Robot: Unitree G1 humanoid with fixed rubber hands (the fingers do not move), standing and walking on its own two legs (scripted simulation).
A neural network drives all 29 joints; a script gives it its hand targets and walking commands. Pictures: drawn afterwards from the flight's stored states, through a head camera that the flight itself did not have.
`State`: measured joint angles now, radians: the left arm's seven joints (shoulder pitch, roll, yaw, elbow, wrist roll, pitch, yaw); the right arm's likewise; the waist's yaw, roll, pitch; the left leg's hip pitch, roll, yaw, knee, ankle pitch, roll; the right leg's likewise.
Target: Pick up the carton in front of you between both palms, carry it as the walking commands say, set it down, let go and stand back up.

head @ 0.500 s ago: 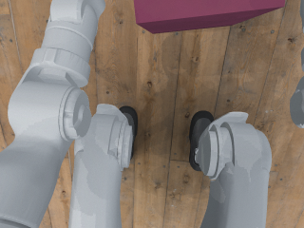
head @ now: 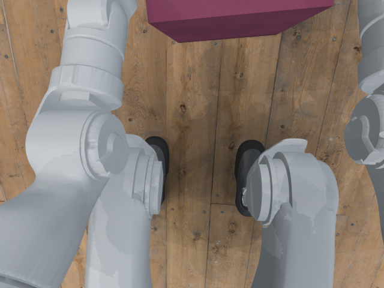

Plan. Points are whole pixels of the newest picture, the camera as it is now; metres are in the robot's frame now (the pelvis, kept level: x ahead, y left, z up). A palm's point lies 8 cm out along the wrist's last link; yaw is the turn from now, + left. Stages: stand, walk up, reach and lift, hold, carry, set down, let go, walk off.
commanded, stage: reach and lift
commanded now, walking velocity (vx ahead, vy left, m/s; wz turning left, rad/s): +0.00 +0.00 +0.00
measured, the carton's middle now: out of the picture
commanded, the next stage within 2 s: none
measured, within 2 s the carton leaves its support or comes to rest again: leaves its support in 0.10 s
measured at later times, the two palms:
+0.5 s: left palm out of the picture +0.51 +0.09 +0.01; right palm out of the picture +0.51 -0.21 +0.01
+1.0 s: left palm out of the picture +0.48 +0.11 +0.15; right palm out of the picture +0.47 -0.19 +0.15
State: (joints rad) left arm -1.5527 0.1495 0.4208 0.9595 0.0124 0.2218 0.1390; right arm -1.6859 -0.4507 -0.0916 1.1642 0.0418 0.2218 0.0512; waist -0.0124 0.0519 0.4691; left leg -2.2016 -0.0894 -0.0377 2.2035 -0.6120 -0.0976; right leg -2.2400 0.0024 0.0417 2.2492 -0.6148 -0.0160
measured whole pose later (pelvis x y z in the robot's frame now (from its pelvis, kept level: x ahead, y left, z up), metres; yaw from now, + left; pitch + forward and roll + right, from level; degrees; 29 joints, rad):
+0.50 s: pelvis -0.01 +0.02 +0.08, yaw -4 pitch +42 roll +3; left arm -1.22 -0.06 0.62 0.71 0.24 0.37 0.12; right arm -1.33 -0.20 -0.40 0.92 -0.25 0.38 0.03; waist 0.00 0.03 -0.03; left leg -2.11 -0.08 -0.05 1.89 -0.52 -0.07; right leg -2.16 0.07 0.08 1.89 -0.48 0.04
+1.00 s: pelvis +0.02 +0.02 +0.19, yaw -5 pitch +40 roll +2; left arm -0.88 -0.12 0.51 0.55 0.21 0.41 0.08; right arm -0.96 -0.02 -0.41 0.66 -0.24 0.44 0.01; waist 0.01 0.02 -0.21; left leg -1.75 -0.06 -0.06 1.54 -0.50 -0.06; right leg -1.79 0.05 0.08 1.55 -0.47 0.03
